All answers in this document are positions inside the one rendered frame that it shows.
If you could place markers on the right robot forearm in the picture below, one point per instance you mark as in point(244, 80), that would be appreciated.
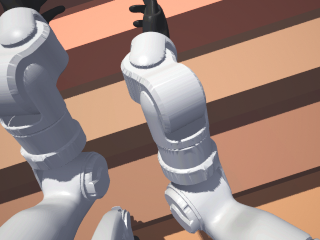
point(173, 102)

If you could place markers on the left robot forearm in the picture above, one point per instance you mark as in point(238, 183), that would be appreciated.
point(32, 109)

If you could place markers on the robot left upper arm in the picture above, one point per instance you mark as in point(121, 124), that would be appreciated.
point(69, 192)

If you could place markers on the right robot hand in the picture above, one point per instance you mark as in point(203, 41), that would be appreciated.
point(154, 19)

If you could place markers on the left robot hand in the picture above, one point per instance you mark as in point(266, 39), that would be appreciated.
point(33, 4)

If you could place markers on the robot right upper arm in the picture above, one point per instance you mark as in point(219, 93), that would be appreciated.
point(210, 206)

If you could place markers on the robot left thigh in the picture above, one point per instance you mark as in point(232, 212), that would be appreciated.
point(114, 225)

